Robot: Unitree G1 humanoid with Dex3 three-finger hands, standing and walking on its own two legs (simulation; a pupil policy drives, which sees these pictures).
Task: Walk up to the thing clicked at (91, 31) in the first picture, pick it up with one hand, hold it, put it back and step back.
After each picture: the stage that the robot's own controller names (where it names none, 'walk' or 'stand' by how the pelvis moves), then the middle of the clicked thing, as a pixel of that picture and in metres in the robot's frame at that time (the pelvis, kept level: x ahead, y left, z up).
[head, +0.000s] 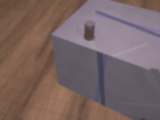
stand; (89, 30) +0.87 -0.04 -0.11
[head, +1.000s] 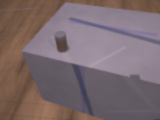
walk; (61, 42) +0.74 +0.18 -0.09
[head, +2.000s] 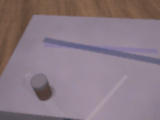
stand; (41, 87) +0.39 +0.20 -0.09
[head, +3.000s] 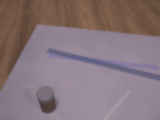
stand; (46, 100) +0.36 +0.16 -0.11
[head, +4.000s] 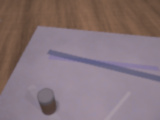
stand; (47, 102) +0.36 +0.16 -0.11
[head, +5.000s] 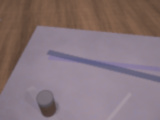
stand; (46, 104) +0.34 +0.16 -0.11
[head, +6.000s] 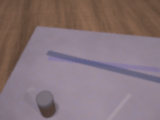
stand; (46, 104) +0.34 +0.16 -0.11
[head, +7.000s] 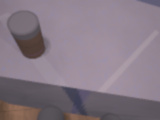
go down; (28, 37) +0.41 +0.18 +0.11
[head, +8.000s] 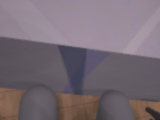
go down; out of the picture +0.42 +0.21 +0.26
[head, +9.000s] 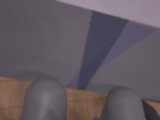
close in; out of the picture +0.43 +0.22 +0.32
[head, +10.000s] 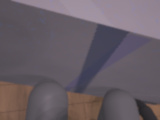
close in; out of the picture +0.43 +0.21 +0.30
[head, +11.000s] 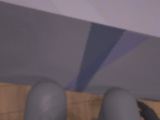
close in; out of the picture +0.42 +0.22 +0.31
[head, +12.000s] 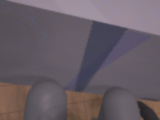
close in; out of the picture +0.42 +0.22 +0.31
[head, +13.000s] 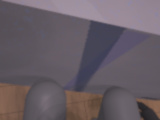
close in; out of the picture +0.42 +0.22 +0.31
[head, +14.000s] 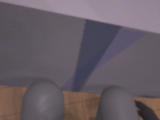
go down; out of the picture +0.42 +0.23 +0.31
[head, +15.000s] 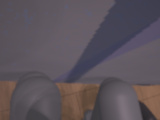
close in; out of the picture +0.40 +0.25 +0.36
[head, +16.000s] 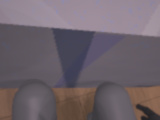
approach; out of the picture +0.41 +0.24 +0.31
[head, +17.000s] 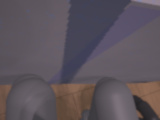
go down; out of the picture +0.40 +0.26 +0.35
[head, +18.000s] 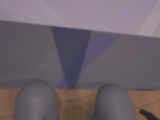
close in; out of the picture +0.41 +0.24 +0.31
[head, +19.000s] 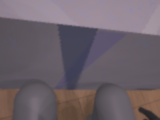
close in; out of the picture +0.41 +0.24 +0.31
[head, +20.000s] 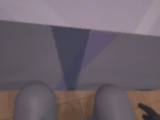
close in; out of the picture +0.41 +0.24 +0.31
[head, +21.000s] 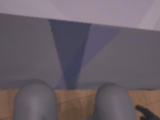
close in; out of the picture +0.41 +0.24 +0.32
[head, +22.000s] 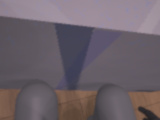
close in; out of the picture +0.42 +0.23 +0.31
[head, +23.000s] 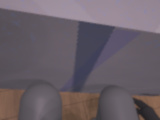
close in; out of the picture +0.42 +0.22 +0.31
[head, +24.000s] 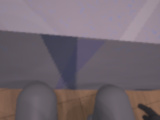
go down; out of the picture +0.42 +0.24 +0.29
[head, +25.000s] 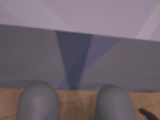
go down; out of the picture +0.42 +0.23 +0.30
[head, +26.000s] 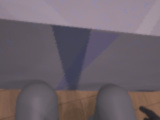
close in; out of the picture +0.41 +0.24 +0.31
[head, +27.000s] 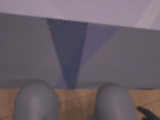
close in; out of the picture +0.42 +0.24 +0.32
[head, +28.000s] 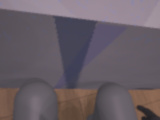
close in; out of the picture +0.41 +0.24 +0.32
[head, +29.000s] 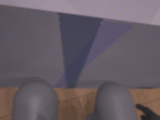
close in; out of the picture +0.41 +0.24 +0.32
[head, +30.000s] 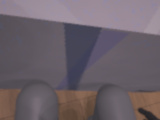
close in; out of the picture +0.42 +0.23 +0.31
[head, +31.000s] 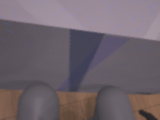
go down; out of the picture +0.42 +0.22 +0.30
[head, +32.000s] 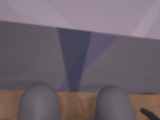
close in; out of the picture +0.42 +0.22 +0.30
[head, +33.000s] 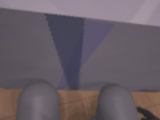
close in; out of the picture +0.42 +0.24 +0.32
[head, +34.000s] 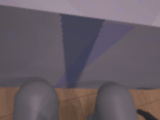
close in; out of the picture +0.41 +0.24 +0.32
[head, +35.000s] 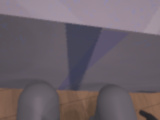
close in; out of the picture +0.42 +0.23 +0.31
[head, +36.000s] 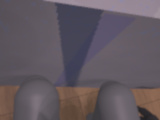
close in; out of the picture +0.42 +0.25 +0.33
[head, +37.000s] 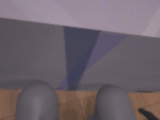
close in; out of the picture +0.42 +0.23 +0.30
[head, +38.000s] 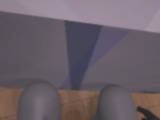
close in; out of the picture +0.42 +0.23 +0.31
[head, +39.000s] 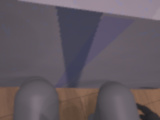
close in; out of the picture +0.41 +0.24 +0.33
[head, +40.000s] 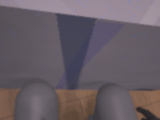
close in; out of the picture +0.42 +0.24 +0.32
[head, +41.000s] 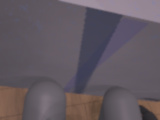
close in; out of the picture +0.42 +0.23 +0.33
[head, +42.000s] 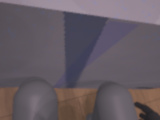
close in; out of the picture +0.41 +0.24 +0.33
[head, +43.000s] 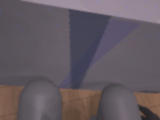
close in; out of the picture +0.42 +0.24 +0.33
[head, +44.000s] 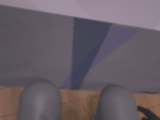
close in; out of the picture +0.42 +0.23 +0.32
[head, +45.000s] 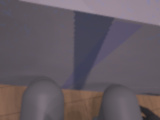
close in; out of the picture +0.42 +0.23 +0.32
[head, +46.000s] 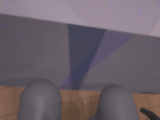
close in; out of the picture +0.42 +0.23 +0.31
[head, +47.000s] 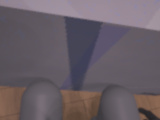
close in; out of the picture +0.42 +0.23 +0.31
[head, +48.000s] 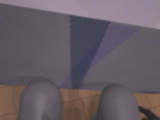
close in; out of the picture +0.42 +0.23 +0.32
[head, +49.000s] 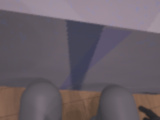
close in; out of the picture +0.42 +0.23 +0.31
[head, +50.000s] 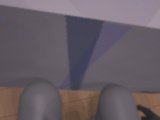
close in; out of the picture +0.42 +0.23 +0.32
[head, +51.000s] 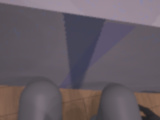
close in; out of the picture +0.42 +0.23 +0.32
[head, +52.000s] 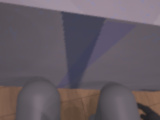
close in; out of the picture +0.41 +0.24 +0.33
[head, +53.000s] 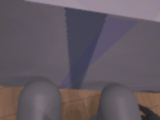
lift; out of the picture +0.42 +0.24 +0.33
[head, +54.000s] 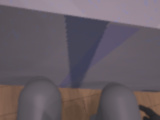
lift; out of the picture +0.41 +0.24 +0.32
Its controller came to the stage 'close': no
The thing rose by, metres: 0.00
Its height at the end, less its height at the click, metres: +0.00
